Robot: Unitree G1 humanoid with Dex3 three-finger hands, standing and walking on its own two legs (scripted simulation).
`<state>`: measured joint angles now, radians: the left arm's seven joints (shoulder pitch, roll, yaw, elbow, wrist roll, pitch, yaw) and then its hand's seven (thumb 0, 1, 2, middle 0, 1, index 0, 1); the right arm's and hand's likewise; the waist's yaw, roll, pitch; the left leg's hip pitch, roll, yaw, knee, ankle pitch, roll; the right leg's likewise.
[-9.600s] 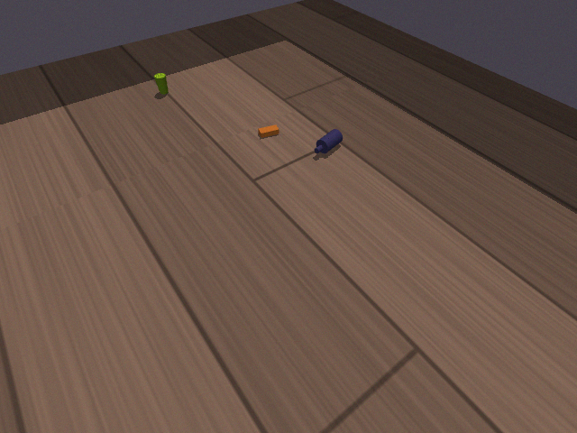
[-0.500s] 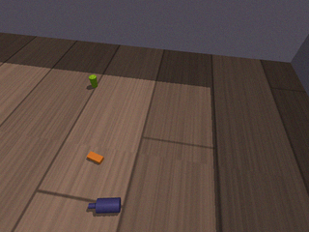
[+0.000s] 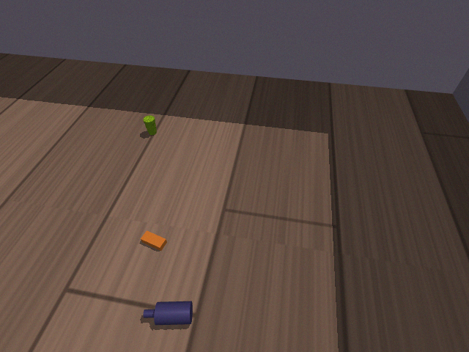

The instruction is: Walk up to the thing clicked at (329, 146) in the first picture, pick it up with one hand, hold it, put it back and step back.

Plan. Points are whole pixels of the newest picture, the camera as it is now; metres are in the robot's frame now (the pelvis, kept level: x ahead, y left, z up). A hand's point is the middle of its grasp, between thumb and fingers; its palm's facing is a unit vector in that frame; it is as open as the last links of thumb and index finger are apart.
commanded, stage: walk up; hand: left
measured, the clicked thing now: (167, 313) +0.41 +0.27 -0.73
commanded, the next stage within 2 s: none
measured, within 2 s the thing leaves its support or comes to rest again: neither
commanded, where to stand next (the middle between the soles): +0.06 +0.03 m, yaw +0 degrees
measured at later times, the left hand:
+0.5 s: hand out of the picture +0.15 +0.32 -0.17, palm faces -0.06 -0.93 -0.36, open 7.4 cm
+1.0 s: hand out of the picture +0.17 +0.28 -0.15, palm faces -0.04 -0.95 -0.30, open 7.4 cm
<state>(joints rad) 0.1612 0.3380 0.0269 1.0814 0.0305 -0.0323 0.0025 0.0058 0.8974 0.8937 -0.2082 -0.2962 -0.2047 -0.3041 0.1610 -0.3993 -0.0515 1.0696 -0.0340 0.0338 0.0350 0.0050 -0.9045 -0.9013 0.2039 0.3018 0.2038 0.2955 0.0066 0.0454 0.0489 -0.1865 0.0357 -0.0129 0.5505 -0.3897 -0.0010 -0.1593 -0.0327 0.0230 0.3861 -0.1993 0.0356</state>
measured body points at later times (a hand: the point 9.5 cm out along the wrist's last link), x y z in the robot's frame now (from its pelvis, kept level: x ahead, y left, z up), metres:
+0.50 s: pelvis +0.05 +0.07 -0.01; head +0.08 +0.07 +0.44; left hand +0.15 +0.37 -0.14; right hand +0.11 -0.24 -0.14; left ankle +0.01 +0.15 -0.74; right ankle +0.09 -0.05 -0.74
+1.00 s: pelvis +0.05 +0.04 +0.00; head +0.07 +0.05 +0.45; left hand +0.17 +0.33 -0.13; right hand +0.14 -0.27 -0.12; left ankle +0.01 +0.15 -0.74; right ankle +0.09 -0.05 -0.74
